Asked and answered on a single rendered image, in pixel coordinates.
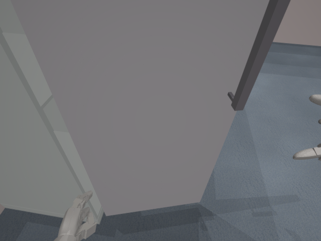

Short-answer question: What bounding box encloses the fridge door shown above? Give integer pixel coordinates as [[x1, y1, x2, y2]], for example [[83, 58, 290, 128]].
[[11, 0, 269, 216]]

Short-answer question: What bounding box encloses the robot left hand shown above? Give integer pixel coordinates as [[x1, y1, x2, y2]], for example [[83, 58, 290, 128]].
[[58, 191, 97, 241]]

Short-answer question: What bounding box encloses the robot right hand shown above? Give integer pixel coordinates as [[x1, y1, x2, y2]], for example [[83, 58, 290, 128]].
[[293, 94, 321, 161]]

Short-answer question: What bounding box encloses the handle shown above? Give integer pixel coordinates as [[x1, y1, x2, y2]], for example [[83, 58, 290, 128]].
[[228, 0, 290, 111]]

